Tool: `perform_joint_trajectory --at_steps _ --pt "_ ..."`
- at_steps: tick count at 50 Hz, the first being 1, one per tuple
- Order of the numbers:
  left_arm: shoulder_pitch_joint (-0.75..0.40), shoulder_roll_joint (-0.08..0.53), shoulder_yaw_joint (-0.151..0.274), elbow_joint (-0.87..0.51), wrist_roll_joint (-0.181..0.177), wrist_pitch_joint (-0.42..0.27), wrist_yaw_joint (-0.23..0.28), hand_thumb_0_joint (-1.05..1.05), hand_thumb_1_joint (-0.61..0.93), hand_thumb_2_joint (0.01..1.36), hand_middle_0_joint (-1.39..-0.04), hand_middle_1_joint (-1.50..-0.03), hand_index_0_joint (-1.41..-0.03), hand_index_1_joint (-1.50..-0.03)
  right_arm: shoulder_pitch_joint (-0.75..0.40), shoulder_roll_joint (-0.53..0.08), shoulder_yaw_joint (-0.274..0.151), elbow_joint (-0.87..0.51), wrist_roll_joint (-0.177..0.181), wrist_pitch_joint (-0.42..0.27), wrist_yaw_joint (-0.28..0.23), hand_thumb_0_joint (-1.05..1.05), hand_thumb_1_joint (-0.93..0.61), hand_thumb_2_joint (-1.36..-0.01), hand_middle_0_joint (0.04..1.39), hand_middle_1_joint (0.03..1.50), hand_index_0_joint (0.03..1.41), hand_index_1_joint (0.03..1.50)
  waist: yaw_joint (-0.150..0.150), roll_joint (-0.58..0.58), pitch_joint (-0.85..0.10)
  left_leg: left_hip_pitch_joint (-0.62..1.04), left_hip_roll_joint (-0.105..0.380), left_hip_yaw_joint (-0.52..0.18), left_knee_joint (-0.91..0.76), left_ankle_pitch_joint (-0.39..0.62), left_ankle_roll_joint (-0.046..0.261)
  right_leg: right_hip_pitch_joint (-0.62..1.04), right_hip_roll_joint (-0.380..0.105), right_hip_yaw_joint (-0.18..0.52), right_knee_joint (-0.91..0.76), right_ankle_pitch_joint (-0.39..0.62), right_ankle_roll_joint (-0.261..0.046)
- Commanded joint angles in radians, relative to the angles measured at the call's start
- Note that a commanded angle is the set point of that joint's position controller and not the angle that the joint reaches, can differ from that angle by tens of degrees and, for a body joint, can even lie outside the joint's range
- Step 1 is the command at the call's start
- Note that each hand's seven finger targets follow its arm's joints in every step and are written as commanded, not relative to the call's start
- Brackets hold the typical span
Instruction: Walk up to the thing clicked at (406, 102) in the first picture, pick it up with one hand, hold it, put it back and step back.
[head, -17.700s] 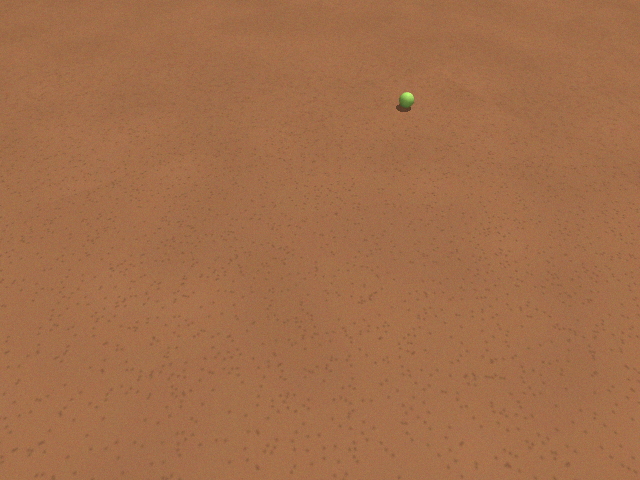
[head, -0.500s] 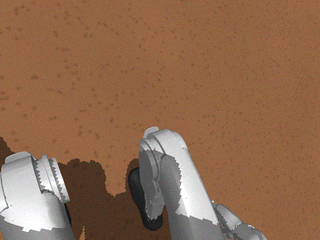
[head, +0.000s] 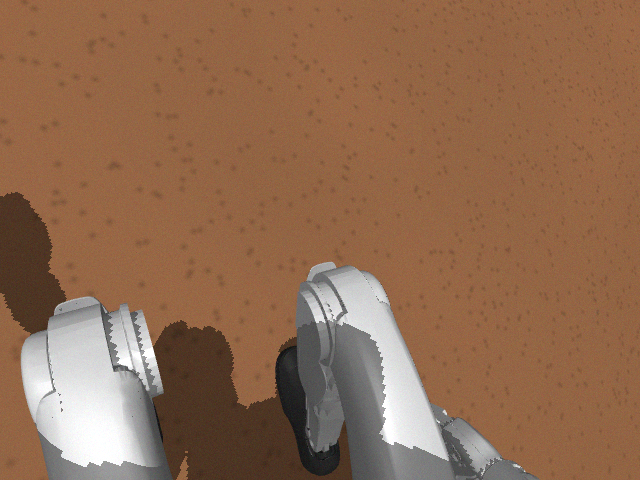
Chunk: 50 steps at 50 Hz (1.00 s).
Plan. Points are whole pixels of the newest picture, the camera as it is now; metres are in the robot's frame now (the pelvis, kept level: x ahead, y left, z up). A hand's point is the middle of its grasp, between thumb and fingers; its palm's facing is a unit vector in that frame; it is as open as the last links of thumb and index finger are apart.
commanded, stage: settle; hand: left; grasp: from above
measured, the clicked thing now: out of the picture +0.41 +0.37 -0.23
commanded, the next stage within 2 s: lift in 0.50 s
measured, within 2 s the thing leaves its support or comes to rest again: neither
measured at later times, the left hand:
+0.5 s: hand out of the picture +0.38 +0.37 -0.12, palm faces -0.44 -0.13 -0.89, open 10.1 cm
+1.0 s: hand out of the picture +0.36 +0.37 -0.04, palm faces -0.45 -0.15 -0.88, open 10.1 cm
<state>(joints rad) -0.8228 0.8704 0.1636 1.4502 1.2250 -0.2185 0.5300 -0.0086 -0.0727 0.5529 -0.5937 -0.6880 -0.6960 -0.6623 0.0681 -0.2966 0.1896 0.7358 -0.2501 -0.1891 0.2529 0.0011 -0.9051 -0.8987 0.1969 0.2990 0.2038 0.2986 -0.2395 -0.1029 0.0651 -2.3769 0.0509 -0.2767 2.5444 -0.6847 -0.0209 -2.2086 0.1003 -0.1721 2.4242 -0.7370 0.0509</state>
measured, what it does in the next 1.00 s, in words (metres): rises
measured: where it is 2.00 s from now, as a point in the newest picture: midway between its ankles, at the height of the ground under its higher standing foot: (234, 455)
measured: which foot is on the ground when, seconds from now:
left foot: down 0.00-1.00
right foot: down 0.00-1.00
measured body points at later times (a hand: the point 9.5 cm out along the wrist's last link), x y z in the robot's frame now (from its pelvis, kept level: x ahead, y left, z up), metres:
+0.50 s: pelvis -0.01 -0.01 +0.03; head +0.21 +0.10 +0.42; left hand +0.40 +0.37 -0.07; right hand +0.11 -0.26 -0.07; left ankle +0.07 +0.14 -0.27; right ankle +0.10 -0.12 -0.27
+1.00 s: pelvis -0.02 +0.00 +0.08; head +0.18 +0.08 +0.48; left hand +0.38 +0.37 +0.01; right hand +0.10 -0.26 -0.03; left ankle +0.07 +0.14 -0.27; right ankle +0.10 -0.12 -0.27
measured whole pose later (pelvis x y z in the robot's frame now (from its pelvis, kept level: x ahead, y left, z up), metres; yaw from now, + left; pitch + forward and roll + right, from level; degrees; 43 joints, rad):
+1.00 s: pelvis -0.02 +0.00 +0.08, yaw +7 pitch +33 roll -8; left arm -0.73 0.69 0.05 1.06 1.11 -0.15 0.15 -0.01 -0.10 0.62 -0.59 -0.69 -0.69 -0.69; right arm 0.17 -0.26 0.01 0.71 -0.07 0.01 0.11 0.00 -0.92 -0.90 0.20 0.30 0.20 0.30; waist -0.13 0.02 -0.11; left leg -2.20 0.05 -0.13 2.22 -0.61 0.00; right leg -2.07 0.05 -0.07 2.17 -0.69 0.04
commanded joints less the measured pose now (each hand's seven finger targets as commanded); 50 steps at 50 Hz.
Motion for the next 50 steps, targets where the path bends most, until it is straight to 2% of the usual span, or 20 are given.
perform_joint_trajectory --at_steps 1,2,3,4,6,7,10,13,15,18,20,22,25,30,31,32,36,37,42,50 --pt "-0.254 0.238 0.013 -0.23 -0.037 0.027 0.001 0.0 0.688 0.806 -0.992 -0.824 -1.031 -0.786 0.16 -0.289 -0.13 -0.012 0.042 0.011 -0.011 0.0 -0.9 -0.899 0.2 0.299 0.199 0.299 0.028 0.524 -0.73 0.571 0.015 0.152 -0.274 0.226 0.023 0.267 0.023 -0.068 -0.24 0.33 -0.074" --pt "-0.232 0.23 0.015 -0.222 -0.038 0.038 -0.013 0.0 0.696 0.815 -1.002 -0.821 -1.038 -0.785 0.168 -0.285 -0.137 -0.013 0.048 0.018 -0.011 0.0 -0.901 -0.899 0.2 0.299 0.199 0.299 0.04 0.51 -0.743 0.574 0.014 0.156 -0.281 0.23 0.024 0.274 0.021 -0.063 -0.246 0.33 -0.074" --pt "-0.226 0.203 -0.009 -0.221 -0.044 0.046 -0.03 0.0 0.707 0.801 -1.014 -0.816 -1.051 -0.78 0.165 -0.274 -0.14 -0.012 0.057 0.026 -0.012 0.0 -0.903 -0.9 0.2 0.299 0.199 0.299 0.045 0.491 -0.745 0.566 0.014 0.158 -0.281 0.222 0.027 0.27 0.023 -0.054 -0.254 0.323 -0.075" --pt "-0.27 0.19 -0.023 -0.25 -0.053 0.046 -0.044 0.0 0.696 0.819 -1.012 -0.817 -1.045 -0.786 0.164 -0.273 -0.147 -0.014 0.067 0.034 -0.015 0.0 -0.903 -0.9 0.2 0.3 0.199 0.3 0.037 0.489 -0.742 0.558 0.011 0.16 -0.291 0.203 0.029 0.257 0.019 -0.051 -0.264 0.303 -0.076" --pt "-0.238 0.153 -0.044 -0.207 -0.057 0.059 -0.076 0.0 0.691 0.802 -1.002 -0.831 -1.041 -0.793 0.174 -0.265 -0.158 -0.012 0.081 0.046 -0.02 0.0 -0.905 -0.9 0.2 0.3 0.199 0.3 0.042 0.434 -0.708 0.539 0.01 0.162 -0.299 0.177 0.034 0.248 0.018 -0.041 -0.278 0.276 -0.077" --pt "-0.284 0.161 -0.052 -0.24 -0.063 0.056 -0.09 0.0 0.699 0.81 -1.013 -0.822 -1.049 -0.788 0.18 -0.265 -0.159 -0.018 0.085 0.051 -0.025 0.0 -0.905 -0.9 0.2 0.3 0.199 0.3 0.027 0.415 -0.697 0.513 0.006 0.164 -0.302 0.158 0.039 0.25 0.015 -0.037 -0.293 0.258 -0.075" --pt "-0.273 0.165 -0.045 -0.258 -0.066 0.056 -0.128 0.0 0.694 0.833 -1.026 -0.819 -1.056 -0.791 0.187 -0.253 -0.165 -0.025 0.101 0.071 -0.036 0.0 -0.906 -0.901 0.2 0.3 0.199 0.3 0.048 0.374 -0.725 0.519 0.001 0.17 -0.313 0.154 0.042 0.287 0.013 -0.014 -0.312 0.235 -0.077" --pt "-0.285 0.138 -0.064 -0.276 -0.073 0.049 -0.164 0.0 0.729 0.856 -1.049 -0.851 -1.079 -0.822 0.191 -0.248 -0.169 -0.032 0.109 0.085 -0.05 0.0 -0.908 -0.902 0.2 0.3 0.199 0.3 0.043 0.365 -0.714 0.532 -0.004 0.173 -0.341 0.144 0.042 0.285 0.006 -0.019 -0.325 0.226 -0.079" --pt "-0.301 0.171 -0.041 -0.305 -0.07 0.042 -0.177 0.0 0.719 0.869 -1.049 -0.839 -1.075 -0.815 0.198 -0.248 -0.172 -0.034 0.118 0.097 -0.061 0.0 -0.907 -0.901 0.2 0.3 0.199 0.3 0.056 0.364 -0.745 0.555 -0.008 0.174 -0.352 0.157 0.041 0.292 0.003 -0.017 -0.328 0.233 -0.08" --pt "-0.297 0.154 -0.052 -0.3 -0.062 0.036 -0.194 0.0 0.729 0.891 -1.046 -0.87 -1.075 -0.843 0.199 -0.236 -0.178 -0.041 0.124 0.115 -0.073 0.0 -0.907 -0.9 0.2 0.3 0.199 0.3 0.062 0.371 -0.744 0.568 -0.009 0.18 -0.367 0.159 0.039 0.287 0.002 -0.005 -0.335 0.226 -0.086" --pt "-0.309 0.151 -0.055 -0.299 -0.058 0.031 -0.196 0.0 0.721 0.887 -1.039 -0.862 -1.068 -0.834 0.209 -0.23 -0.176 -0.039 0.123 0.123 -0.083 0.0 -0.905 -0.9 0.2 0.3 0.2 0.3 0.05 0.356 -0.737 0.557 -0.01 0.185 -0.367 0.156 0.042 0.298 0.003 0.004 -0.352 0.221 -0.086" --pt "-0.323 0.178 -0.043 -0.325 -0.054 0.026 -0.2 0.0 0.725 0.91 -1.052 -0.862 -1.077 -0.838 0.216 -0.231 -0.178 -0.04 0.125 0.131 -0.094 0.0 -0.905 -0.9 0.2 0.3 0.2 0.3 0.064 0.365 -0.755 0.577 -0.011 0.194 -0.375 0.169 0.043 0.309 -0.001 0.006 -0.363 0.237 -0.083" --pt "-0.335 0.168 -0.048 -0.347 -0.054 0.025 -0.205 0.0 0.75 0.923 -1.054 -0.893 -1.083 -0.865 0.226 -0.225 -0.18 -0.038 0.126 0.139 -0.104 0.0 -0.906 -0.899 0.2 0.3 0.2 0.3 0.063 0.381 -0.783 0.601 -0.01 0.196 -0.383 0.189 0.042 0.319 -0.004 0.009 -0.364 0.257 -0.083" --pt "-0.337 0.169 -0.051 -0.343 -0.05 0.031 -0.218 0.0 0.747 0.962 -1.068 -0.89 -1.088 -0.871 0.236 -0.226 -0.189 -0.039 0.131 0.149 -0.122 0.0 -0.905 -0.899 0.2 0.3 0.2 0.3 0.065 0.391 -0.774 0.627 -0.012 0.194 -0.423 0.155 0.038 0.303 -0.008 0.005 -0.38 0.221 -0.087" --pt "-0.346 0.177 -0.042 -0.357 -0.054 0.031 -0.219 0.0 0.781 0.904 -1.129 -0.874 -1.152 -0.851 0.238 -0.225 -0.192 -0.038 0.132 0.151 -0.125 0.0 -0.935 -0.91 0.199 0.3 0.199 0.3 0.071 0.394 -0.788 0.626 -0.014 0.193 -0.43 0.144 0.039 0.294 -0.01 0.004 -0.38 0.207 -0.09" --pt "-0.335 0.175 -0.038 -0.359 -0.058 0.034 -0.222 0.0 0.75 0.956 -1.092 -0.859 -1.106 -0.844 0.238 -0.226 -0.193 -0.042 0.132 0.152 -0.128 0.0 -0.917 -0.905 0.2 0.3 0.199 0.3 0.076 0.405 -0.792 0.64 -0.017 0.198 -0.441 0.147 0.038 0.301 -0.013 0.002 -0.386 0.214 -0.088" --pt "-0.318 0.172 -0.027 -0.413 -0.082 0.056 -0.246 0.0 0.677 0.928 -1.028 -0.852 -1.044 -0.835 0.251 -0.224 -0.213 -0.042 0.147 0.16 -0.135 0.0 -0.915 -0.904 0.2 0.3 0.2 0.3 0.103 0.431 -0.848 0.704 -0.019 0.2 -0.481 0.179 0.037 0.315 -0.02 0.008 -0.396 0.245 -0.089" --pt "-0.308 0.162 -0.037 -0.421 -0.087 0.063 -0.258 0.0 0.664 0.915 -1.015 -0.856 -1.034 -0.836 0.254 -0.217 -0.217 -0.048 0.151 0.163 -0.136 0.0 -0.916 -0.904 0.2 0.3 0.2 0.3 0.094 0.433 -0.862 0.72 -0.018 0.202 -0.485 0.186 0.037 0.332 -0.019 0.012 -0.409 0.25 -0.089" --pt "-0.255 0.143 -0.045 -0.483 -0.106 0.075 -0.311 0.0 0.632 0.929 -1.003 -0.842 -1.016 -0.828 0.263 -0.206 -0.243 -0.049 0.172 0.177 -0.148 0.0 -0.916 -0.904 0.2 0.3 0.2 0.3 0.121 0.38 -0.854 0.719 -0.022 0.218 -0.523 0.169 0.046 0.359 -0.023 0.035 -0.461 0.224 -0.089" --pt "-0.198 0.086 -0.065 -0.651 -0.149 0.075 -0.364 0.0 0.578 0.962 -0.942 -0.9 -0.961 -0.881 0.259 -0.19 -0.266 -0.077 0.202 0.189 -0.166 0.0 -0.913 -0.903 0.2 0.3 0.2 0.3 0.133 0.359 -0.873 0.802 -0.022 0.206 -0.621 0.153 0.046 0.413 -0.032 0.049 -0.539 0.205 -0.089"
